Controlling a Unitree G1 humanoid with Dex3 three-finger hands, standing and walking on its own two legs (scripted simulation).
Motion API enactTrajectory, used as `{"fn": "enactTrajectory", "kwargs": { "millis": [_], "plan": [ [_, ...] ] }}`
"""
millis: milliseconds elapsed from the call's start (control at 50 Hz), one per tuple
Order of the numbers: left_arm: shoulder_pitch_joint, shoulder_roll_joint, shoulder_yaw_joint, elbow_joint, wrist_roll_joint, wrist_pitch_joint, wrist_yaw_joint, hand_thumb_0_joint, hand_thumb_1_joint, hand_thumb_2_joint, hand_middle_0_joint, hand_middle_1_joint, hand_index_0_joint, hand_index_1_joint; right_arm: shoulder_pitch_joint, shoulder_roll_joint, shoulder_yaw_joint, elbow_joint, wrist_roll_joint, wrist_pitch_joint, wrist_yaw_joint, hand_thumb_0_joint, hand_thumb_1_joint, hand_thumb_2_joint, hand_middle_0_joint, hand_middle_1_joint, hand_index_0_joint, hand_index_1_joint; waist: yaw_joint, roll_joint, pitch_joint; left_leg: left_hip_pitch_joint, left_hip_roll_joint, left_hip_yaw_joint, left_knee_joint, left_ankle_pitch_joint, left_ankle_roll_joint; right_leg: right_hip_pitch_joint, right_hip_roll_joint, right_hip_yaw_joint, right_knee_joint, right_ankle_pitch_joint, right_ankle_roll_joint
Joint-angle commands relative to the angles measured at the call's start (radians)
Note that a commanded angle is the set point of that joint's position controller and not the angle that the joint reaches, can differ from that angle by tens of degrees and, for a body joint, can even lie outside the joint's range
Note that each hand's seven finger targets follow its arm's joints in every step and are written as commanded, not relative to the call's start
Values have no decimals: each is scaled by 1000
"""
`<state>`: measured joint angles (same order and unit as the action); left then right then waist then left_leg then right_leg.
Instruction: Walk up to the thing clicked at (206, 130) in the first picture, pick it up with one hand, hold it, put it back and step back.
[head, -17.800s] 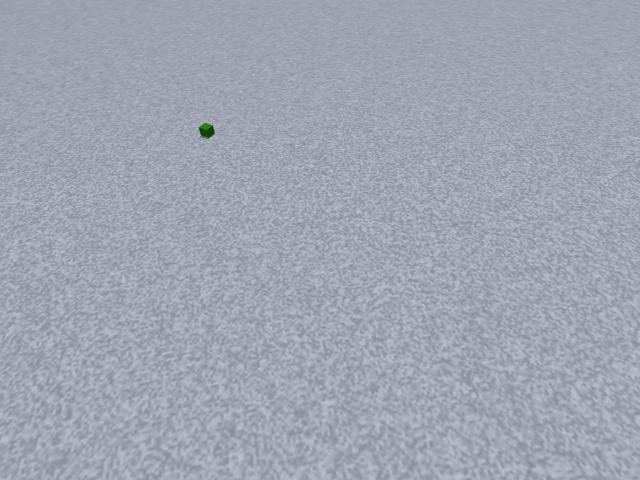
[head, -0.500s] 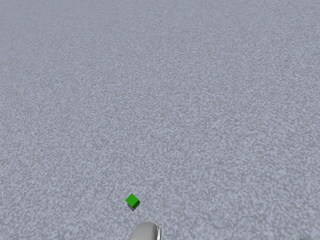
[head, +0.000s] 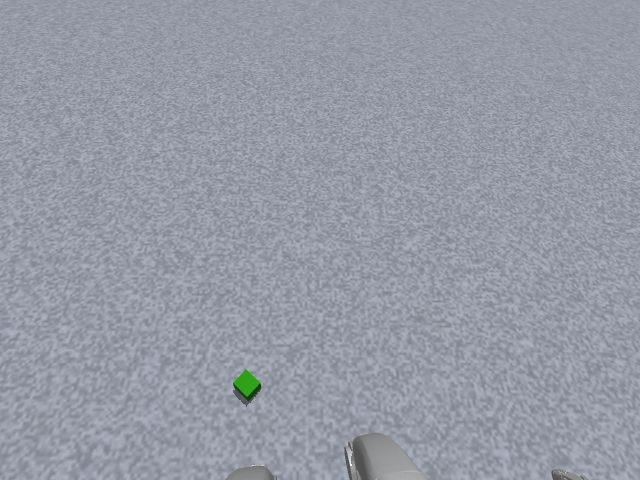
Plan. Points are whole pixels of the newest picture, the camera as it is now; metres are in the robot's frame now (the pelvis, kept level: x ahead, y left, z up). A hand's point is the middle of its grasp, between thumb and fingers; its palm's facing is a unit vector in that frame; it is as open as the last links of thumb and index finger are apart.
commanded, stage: walk up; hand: left
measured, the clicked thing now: (247, 385) +0.43 +0.19 -0.73
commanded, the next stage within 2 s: none
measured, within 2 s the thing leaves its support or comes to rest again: neither
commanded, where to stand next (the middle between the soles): +0.06 -0.06 m, yaw +1 degrees
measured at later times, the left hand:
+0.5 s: hand out of the picture -0.02 +0.22 -0.12, palm faces -0.01 -0.91 -0.42, open 7.4 cm
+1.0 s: hand out of the picture +0.10 +0.19 -0.16, palm faces +0.01 -0.95 -0.30, open 7.4 cm
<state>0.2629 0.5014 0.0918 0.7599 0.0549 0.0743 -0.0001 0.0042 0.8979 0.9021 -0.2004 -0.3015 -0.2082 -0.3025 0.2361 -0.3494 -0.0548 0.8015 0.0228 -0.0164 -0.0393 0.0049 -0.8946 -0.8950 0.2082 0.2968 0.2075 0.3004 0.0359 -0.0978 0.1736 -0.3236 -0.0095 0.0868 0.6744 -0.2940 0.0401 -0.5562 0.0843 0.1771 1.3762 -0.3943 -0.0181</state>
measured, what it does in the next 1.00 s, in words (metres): steps on the spot: right foot, then left foot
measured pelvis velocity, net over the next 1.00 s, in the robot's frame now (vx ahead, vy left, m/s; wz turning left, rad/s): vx -0.01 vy -0.05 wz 0.01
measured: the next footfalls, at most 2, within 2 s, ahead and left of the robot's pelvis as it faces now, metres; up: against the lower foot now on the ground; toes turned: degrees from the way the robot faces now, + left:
right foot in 0.34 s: -0.03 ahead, -0.17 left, +0.00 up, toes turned -5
left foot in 0.82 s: +0.15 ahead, +0.06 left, +0.00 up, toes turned +1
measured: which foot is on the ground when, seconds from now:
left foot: down 0.00-0.38, up 0.40-0.80, down 0.82-1.00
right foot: up 0.00-0.32, down 0.34-0.84, up 0.86-1.00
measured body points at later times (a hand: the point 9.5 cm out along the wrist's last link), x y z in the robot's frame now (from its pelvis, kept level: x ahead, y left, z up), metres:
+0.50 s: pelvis -0.04 -0.06 +0.01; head -0.05 -0.09 +0.46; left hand -0.01 +0.27 -0.09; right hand -0.02 -0.39 -0.12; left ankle +0.01 +0.07 -0.66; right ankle -0.07 -0.17 -0.72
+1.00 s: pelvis -0.01 -0.05 +0.00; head +0.06 -0.03 +0.44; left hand +0.10 +0.24 -0.14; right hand +0.13 -0.36 -0.09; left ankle +0.11 +0.06 -0.72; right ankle -0.05 -0.21 -0.63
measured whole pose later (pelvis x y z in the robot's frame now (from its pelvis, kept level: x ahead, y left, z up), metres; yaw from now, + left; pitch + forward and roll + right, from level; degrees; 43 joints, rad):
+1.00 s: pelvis -0.01 -0.05 +0.00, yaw +0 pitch -3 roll +0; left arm 0.14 0.37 0.03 0.80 -0.04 0.07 0.01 0.01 0.90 0.90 -0.20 -0.30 -0.21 -0.30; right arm 0.11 -0.36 -0.02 0.79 0.01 -0.02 -0.04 0.01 -0.90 -0.90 0.20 0.30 0.20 0.30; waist 0.01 -0.06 0.23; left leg -0.42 0.01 0.01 0.61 -0.14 0.03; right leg -0.44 0.06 0.12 1.26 -0.55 -0.01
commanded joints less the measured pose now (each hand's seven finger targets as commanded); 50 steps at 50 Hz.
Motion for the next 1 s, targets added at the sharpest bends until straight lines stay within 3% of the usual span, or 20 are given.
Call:
{"fn": "enactTrajectory", "kwargs": {
  "millis": [0,100,160,220,280,320,340,360,380,400,460,640,700,740,780,800,820,840,920,980],
  "plan": [
    [90,167,77,-65,5,20,-23,0,900,900,-200,-300,-200,-300,73,-355,-120,-24,-18,-62,-74,0,-900,-900,200,300,200,300,2,124,-79,112,353,-342,-235,422,52,-129,-29,178,72,40,18],
    [75,137,56,-32,-39,25,-15,0,900,900,-200,-300,-200,-300,-10,-321,-89,-33,-34,-68,-53,0,-900,-900,200,300,200,300,-1,309,-72,21,293,-212,-278,385,133,-52,-5,109,84,55,41],
    [122,142,36,46,-86,-20,18,0,900,900,-200,-300,-200,-300,-89,-272,-69,-75,-58,-23,6,0,-900,-900,200,300,200,300,-20,464,-121,23,162,-93,-319,-34,111,79,-33,-35,-201,68,57],
    [132,180,36,88,-73,-51,41,0,900,900,-200,-300,-200,-300,-70,-313,-90,-105,-88,38,51,0,-900,-900,200,300,200,300,-70,551,-150,56,170,-115,-294,-287,157,152,-70,-190,-468,-65,88],
    [139,142,39,98,-29,-66,21,0,900,900,-200,-300,-200,-300,-1,-353,-100,-80,-67,47,59,0,-900,-900,200,300,200,300,-52,413,-225,21,270,-215,-229,-365,180,320,-84,-208,-671,-192,26],
    [191,136,71,123,5,-53,-5,0,900,900,-200,-300,-200,-300,64,-355,-92,-49,-57,35,36,0,-900,-900,200,300,200,300,7,109,-198,-122,231,-168,-61,-401,108,471,-83,-192,-910,-132,-50],
    [186,178,92,107,32,-41,-18,0,900,900,-200,-300,-200,-300,111,-313,-81,-32,-49,27,17,0,-900,-900,200,300,200,300,24,-151,-146,-276,137,-78,152,-423,44,496,-145,-21,-1010,-253,-114],
    [126,212,98,44,53,-28,-37,0,900,900,-200,-300,-200,-300,124,-259,-62,-23,-33,17,-10,0,-900,-900,200,300,200,300,45,-321,-29,-463,1,-47,386,-397,-22,370,-298,282,-1139,-532,-206],
    [44,254,90,-14,34,-24,-42,0,900,900,-200,-300,-200,-300,-14,-349,-92,-45,-19,5,-35,0,-900,-900,200,300,200,300,87,-242,53,-401,-36,-134,445,-353,-28,144,-393,434,-1301,-683,-245],
    [-25,235,88,-28,22,-25,-48,0,900,900,-200,-300,-200,-300,-7,-382,-98,-24,-13,-5,-38,0,-900,-900,200,300,200,300,45,-214,140,-335,-4,-153,458,-285,-24,60,-395,427,-1316,-649,-222],
    [36,149,76,14,-13,-70,-39,0,900,900,-200,-300,-200,-300,105,-340,-81,40,-7,-30,-3,0,-900,-900,200,300,200,300,5,-88,83,-339,-5,-190,436,-112,-17,290,-267,175,-1196,-316,-156],
    [138,142,71,14,-27,-156,-20,0,900,900,-200,-300,-200,-300,53,-254,-64,-33,-40,-27,86,0,-900,-900,200,300,200,300,30,-51,-24,-338,27,-186,118,-8,-49,583,-325,7,-1120,52,-175],
    [85,126,52,-6,-29,-127,-8,0,900,900,-200,-300,-200,-300,36,-213,-43,-29,-36,-41,60,0,-900,-900,200,300,200,300,29,-94,-34,-121,23,-86,-11,-6,-43,451,-307,-122,-941,658,-166],
    [55,101,31,-14,-42,-92,4,0,900,900,-200,-300,-200,-300,78,-196,-39,2,-31,-46,32,0,-900,-900,200,300,200,300,0,-58,-59,10,-40,4,-128,180,-21,401,-239,-192,-765,825,-109],
    [14,63,6,-50,-60,-69,14,0,900,900,-200,-300,-200,-300,172,-253,-54,30,-34,-47,1,0,-900,-900,200,300,200,300,-80,73,-142,211,-30,6,-182,629,5,307,-161,-236,-523,662,-38],
    [10,37,0,-69,-74,-61,15,0,900,900,-200,-300,-200,-300,215,-320,-71,28,-37,-45,-11,0,-900,-900,200,300,200,300,-115,175,-231,363,111,-169,-135,953,82,182,-91,-230,-375,464,1],
    [78,-5,-3,-63,-93,-50,22,0,900,900,-200,-300,-200,-300,199,-351,-70,-10,-37,-44,-17,0,-900,-900,200,300,200,300,-77,322,-322,414,353,-492,-157,1198,207,102,16,-141,-174,-245,21],
    [108,59,9,-27,-90,-25,39,0,900,900,-200,-300,-200,-300,149,-372,-74,-19,-9,-39,-21,0,-900,-900,200,300,200,300,-59,239,-365,308,456,-589,-180,1147,330,164,-28,-44,-72,-278,16],
    [58,85,21,21,-83,-10,34,0,900,900,-200,-300,-200,-300,-26,-285,-52,-49,-15,-8,-31,0,-900,-900,200,300,200,300,-12,181,-269,90,282,-281,-183,804,196,171,-46,8,-36,-165,-4],
    [87,71,7,61,-100,-27,50,0,900,900,-200,-300,-200,-300,-133,-261,-45,-84,-44,28,-5,0,-900,-900,200,300,200,300,-12,315,-216,40,233,-187,-186,656,216,186,-55,-93,-191,-125,27]
  ]
}}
